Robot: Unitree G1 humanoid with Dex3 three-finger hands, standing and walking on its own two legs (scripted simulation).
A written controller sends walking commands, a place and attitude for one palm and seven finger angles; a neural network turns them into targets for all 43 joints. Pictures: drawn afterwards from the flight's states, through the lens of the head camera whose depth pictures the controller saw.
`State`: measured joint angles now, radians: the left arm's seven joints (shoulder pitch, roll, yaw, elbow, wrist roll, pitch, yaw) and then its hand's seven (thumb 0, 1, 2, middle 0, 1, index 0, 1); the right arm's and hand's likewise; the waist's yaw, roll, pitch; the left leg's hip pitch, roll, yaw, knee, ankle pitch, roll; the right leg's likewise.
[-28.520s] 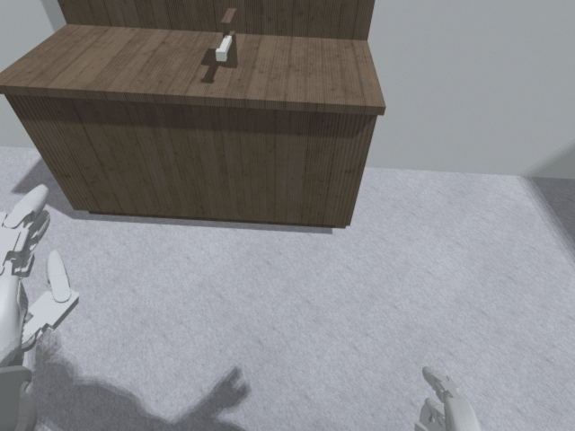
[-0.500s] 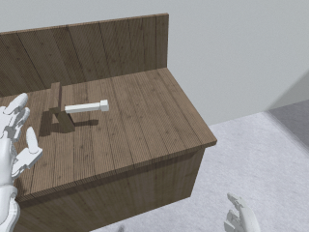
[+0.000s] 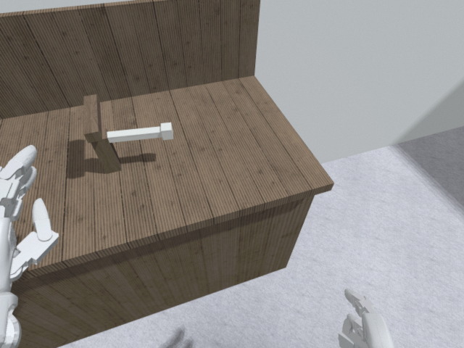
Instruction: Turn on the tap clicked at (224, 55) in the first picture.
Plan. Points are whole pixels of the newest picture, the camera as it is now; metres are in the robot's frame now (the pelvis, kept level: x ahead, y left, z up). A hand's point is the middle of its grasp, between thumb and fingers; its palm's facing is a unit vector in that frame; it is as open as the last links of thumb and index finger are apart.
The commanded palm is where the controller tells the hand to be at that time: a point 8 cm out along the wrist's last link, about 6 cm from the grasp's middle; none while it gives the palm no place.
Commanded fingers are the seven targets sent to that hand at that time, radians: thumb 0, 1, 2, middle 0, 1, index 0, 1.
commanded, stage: step back with the hand held close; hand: left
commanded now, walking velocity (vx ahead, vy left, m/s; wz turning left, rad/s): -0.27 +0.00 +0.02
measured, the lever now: (167, 131) +0.55 +0.21 +0.04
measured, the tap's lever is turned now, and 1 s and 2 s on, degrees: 81 81 81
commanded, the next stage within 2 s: stop stepping back and stand still in 0.82 s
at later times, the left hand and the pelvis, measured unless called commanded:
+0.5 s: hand (19, 258) +0.17 +0.27 +0.17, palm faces +0.40 -0.85 -0.34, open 7.4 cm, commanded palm +0.12 +0.29 +0.18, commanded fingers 0.00 0.90 0.90 -0.20 -0.30 -0.20 -0.30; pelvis -0.04 +0.01 +0.01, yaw +0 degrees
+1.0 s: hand out of the picture +0.07 +0.26 +0.18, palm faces +0.34 -0.86 -0.37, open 7.4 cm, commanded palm +0.02 +0.30 +0.18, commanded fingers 0.00 0.90 0.90 -0.20 -0.30 -0.20 -0.30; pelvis -0.14 +0.02 +0.01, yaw +0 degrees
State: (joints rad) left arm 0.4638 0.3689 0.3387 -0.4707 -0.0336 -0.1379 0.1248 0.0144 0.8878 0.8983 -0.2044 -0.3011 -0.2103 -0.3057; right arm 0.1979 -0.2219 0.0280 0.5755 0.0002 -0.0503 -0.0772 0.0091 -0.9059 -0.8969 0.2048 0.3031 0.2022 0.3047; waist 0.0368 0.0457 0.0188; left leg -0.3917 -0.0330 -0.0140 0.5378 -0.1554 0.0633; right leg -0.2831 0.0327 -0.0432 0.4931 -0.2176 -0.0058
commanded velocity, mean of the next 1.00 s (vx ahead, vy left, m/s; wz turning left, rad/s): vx -0.32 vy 0.00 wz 0.01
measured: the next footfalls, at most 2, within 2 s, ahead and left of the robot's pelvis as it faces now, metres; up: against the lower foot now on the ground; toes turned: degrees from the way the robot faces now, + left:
right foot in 0.56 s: -0.04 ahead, -0.14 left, +0.00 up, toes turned +2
left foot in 0.74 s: -0.01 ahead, +0.10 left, +0.00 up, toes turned -1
